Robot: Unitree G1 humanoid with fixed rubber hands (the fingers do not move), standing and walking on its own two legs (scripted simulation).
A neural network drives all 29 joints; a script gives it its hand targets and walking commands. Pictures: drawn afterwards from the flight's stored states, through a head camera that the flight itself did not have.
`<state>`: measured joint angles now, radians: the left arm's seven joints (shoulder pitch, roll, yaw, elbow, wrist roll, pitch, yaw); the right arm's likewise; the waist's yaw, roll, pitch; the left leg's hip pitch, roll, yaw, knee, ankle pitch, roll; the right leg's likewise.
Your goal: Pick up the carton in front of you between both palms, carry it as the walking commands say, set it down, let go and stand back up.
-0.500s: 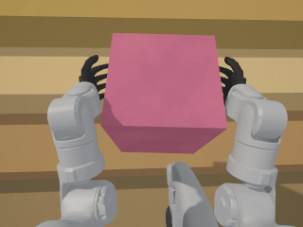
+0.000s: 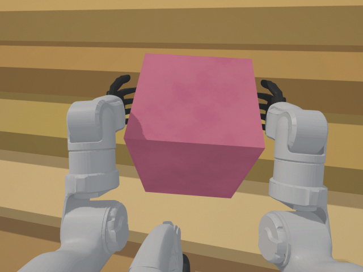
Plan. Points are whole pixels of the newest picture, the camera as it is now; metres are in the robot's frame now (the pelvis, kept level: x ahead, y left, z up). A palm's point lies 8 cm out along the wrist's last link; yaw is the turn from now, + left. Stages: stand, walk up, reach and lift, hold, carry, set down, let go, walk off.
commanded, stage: carry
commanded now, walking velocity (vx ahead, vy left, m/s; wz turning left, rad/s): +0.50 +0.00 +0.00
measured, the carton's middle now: (192, 133) +0.39 +0.03 +0.12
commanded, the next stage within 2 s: none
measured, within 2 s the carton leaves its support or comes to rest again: neither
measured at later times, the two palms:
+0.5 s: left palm out of the picture +0.69 +0.05 +0.38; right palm out of the picture +0.65 -0.24 +0.39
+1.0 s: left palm out of the picture +0.93 +0.03 +0.55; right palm out of the picture +0.94 -0.26 +0.53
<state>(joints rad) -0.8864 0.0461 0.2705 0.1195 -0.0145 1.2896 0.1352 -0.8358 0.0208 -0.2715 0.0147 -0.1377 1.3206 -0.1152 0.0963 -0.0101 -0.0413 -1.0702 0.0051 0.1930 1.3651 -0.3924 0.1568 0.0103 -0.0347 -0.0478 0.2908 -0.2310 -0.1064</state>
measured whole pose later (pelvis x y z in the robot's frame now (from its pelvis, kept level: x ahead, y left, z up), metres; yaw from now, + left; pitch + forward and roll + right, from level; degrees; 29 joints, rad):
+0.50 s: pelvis +0.29 -0.07 +0.18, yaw -3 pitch +5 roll -3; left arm -1.04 0.06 0.34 0.27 0.13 1.44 0.11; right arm -1.02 -0.04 -0.30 0.29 -0.05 1.40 -0.15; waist -0.07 -0.01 -0.08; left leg -0.04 0.14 0.10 0.24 -0.20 0.03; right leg -1.12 -0.09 -0.13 1.44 -0.40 -0.15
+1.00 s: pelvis +0.56 -0.11 +0.34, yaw -1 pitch +3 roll +3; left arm -0.89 0.02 0.27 0.08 0.04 1.36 0.14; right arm -0.91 -0.03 -0.28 0.07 -0.10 1.40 -0.12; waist 0.07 0.02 -0.04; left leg -1.29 0.09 0.11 1.81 -0.48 0.13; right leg -0.05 -0.07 -0.10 0.29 -0.30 -0.03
